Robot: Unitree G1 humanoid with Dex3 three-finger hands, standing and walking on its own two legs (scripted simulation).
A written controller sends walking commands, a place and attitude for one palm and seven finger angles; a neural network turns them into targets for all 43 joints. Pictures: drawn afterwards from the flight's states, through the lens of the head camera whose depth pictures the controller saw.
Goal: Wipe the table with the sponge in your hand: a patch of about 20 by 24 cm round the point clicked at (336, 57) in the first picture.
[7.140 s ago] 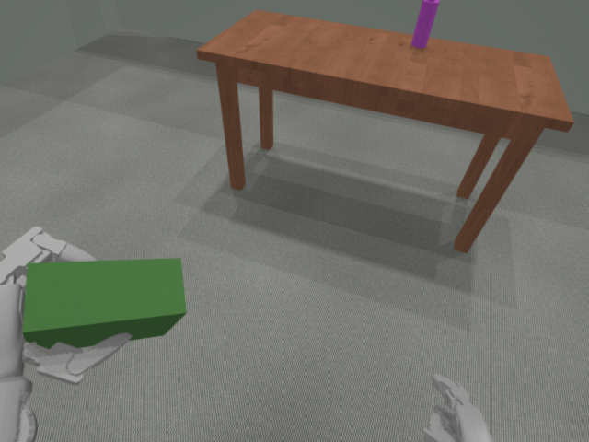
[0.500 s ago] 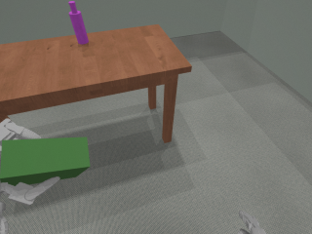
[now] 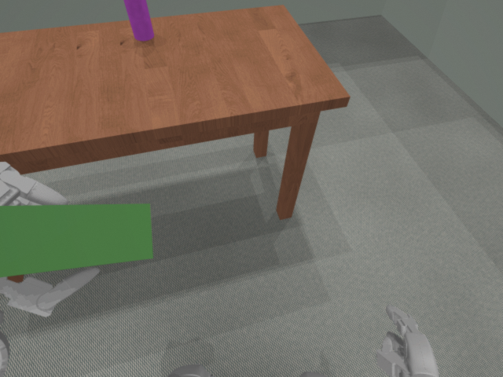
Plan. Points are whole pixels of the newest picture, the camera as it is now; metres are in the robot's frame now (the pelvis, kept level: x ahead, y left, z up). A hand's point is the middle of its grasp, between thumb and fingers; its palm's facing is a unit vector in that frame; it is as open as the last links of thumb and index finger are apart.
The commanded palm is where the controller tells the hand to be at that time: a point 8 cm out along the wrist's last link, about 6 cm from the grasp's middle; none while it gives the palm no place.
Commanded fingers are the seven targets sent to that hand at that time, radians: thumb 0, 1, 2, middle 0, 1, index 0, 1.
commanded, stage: take the last steps up to it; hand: left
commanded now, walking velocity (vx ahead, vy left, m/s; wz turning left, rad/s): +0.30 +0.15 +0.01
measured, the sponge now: (98, 238) +0.24 +0.20 +0.15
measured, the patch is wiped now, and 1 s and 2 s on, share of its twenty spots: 0.00 0.00 0.00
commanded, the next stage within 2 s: come to a stop and stand still in 0.98 s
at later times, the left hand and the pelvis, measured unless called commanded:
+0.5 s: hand (70, 174) +0.32 +0.25 +0.16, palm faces +0.35 -0.79 -0.51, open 10.4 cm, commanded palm +0.26 +0.30 +0.19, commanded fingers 0.00 0.10 1.30 -1.20 -1.60 -1.20 -1.60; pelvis +0.10 +0.02 +0.02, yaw +1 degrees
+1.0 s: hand (37, 112) +0.39 +0.32 +0.19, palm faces +0.33 -0.80 -0.50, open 10.4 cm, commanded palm +0.34 +0.37 +0.19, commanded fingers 0.00 0.10 1.30 -1.20 -1.60 -1.20 -1.60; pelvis +0.18 +0.10 +0.01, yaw -1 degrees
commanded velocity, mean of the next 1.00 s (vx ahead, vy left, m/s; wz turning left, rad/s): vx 0.23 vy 0.15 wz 0.03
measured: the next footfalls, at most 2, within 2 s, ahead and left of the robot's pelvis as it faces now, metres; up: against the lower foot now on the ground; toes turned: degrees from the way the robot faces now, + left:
right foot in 0.24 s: +0.14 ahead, -0.08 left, +0.00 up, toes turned -12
left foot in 0.68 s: +0.24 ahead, +0.20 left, +0.00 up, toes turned +9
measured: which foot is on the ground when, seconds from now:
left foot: down 0.00-0.26, up 0.28-0.66, down 0.68-1.00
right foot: up 0.00-0.22, down 0.24-0.68, up 0.70-1.00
